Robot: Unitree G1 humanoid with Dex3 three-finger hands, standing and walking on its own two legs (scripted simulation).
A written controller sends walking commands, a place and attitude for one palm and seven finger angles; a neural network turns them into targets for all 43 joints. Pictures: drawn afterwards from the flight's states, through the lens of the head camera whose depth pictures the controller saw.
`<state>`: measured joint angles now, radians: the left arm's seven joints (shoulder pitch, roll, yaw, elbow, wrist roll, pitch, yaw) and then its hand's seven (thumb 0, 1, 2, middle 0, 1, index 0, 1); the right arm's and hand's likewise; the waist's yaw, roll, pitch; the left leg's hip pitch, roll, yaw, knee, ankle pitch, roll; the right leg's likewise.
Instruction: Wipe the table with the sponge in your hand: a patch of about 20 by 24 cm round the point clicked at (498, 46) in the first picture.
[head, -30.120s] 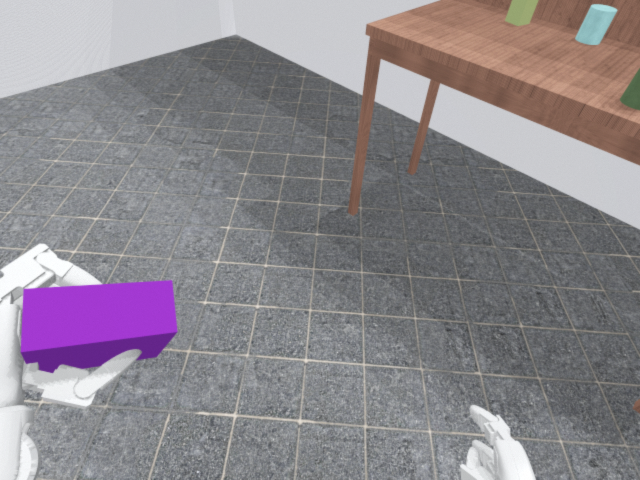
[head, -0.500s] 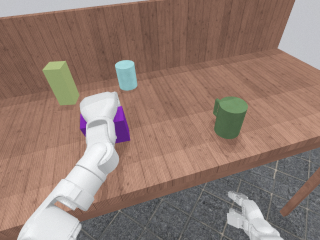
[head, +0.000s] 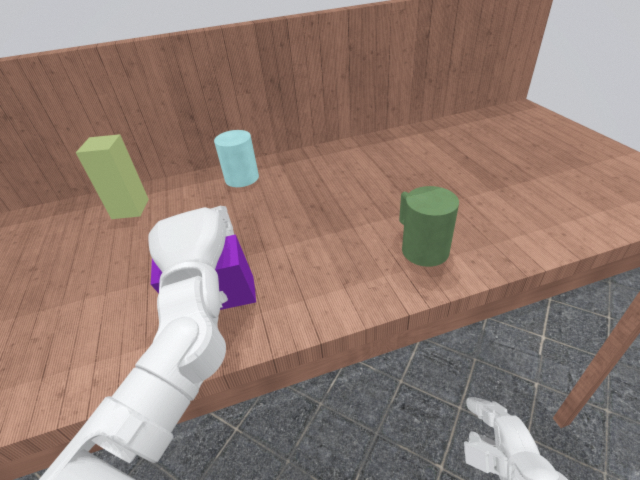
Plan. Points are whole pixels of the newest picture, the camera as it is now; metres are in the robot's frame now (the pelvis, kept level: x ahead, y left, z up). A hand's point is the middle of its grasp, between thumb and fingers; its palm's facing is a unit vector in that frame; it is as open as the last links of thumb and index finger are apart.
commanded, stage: wipe back along the third lane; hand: left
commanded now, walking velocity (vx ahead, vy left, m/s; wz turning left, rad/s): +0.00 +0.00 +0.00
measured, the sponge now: (211, 286) +0.35 +0.19 +0.09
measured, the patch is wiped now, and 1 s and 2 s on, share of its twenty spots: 0.90 1.00 1.00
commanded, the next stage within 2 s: slide back across to the middle lane in 0.24 s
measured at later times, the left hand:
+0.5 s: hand (210, 279) +0.31 +0.17 +0.14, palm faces +0.21 -0.17 -0.96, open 9.2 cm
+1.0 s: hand (157, 297) +0.27 +0.22 +0.16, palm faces +0.23 -0.22 -0.95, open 9.2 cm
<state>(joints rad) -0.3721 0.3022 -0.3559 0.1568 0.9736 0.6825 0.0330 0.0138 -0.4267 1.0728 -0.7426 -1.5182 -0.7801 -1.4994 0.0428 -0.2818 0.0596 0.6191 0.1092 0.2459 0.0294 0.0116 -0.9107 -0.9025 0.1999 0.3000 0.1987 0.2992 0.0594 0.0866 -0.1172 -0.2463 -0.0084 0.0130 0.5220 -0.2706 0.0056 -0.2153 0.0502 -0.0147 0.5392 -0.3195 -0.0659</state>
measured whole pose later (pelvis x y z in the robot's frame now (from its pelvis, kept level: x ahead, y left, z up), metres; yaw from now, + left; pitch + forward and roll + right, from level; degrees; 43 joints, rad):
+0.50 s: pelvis +0.01 -0.01 +0.00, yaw -1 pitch -1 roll +1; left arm -0.18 0.32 -0.32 -0.09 0.94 0.65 0.04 0.03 -0.42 1.07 -0.73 -1.53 -0.79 -1.48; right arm -0.01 -0.26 0.06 0.59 0.10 0.24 0.03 0.01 -0.91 -0.90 0.20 0.30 0.20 0.30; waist 0.09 0.09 -0.10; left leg -0.20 0.01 0.02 0.51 -0.28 -0.01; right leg -0.18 0.07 0.00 0.54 -0.33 -0.08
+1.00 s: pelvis -0.01 -0.01 +0.00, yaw -1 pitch -4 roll +1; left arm -0.07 0.44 -0.18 -0.26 0.83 0.63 -0.01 0.00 -0.46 1.07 -0.79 -1.47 -0.84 -1.43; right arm 0.01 -0.27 0.07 0.58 0.08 0.21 -0.03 0.01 -0.91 -0.90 0.20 0.30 0.20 0.30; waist 0.09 0.09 -0.05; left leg -0.18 0.01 0.03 0.50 -0.25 -0.01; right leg -0.16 0.07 0.00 0.52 -0.30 -0.08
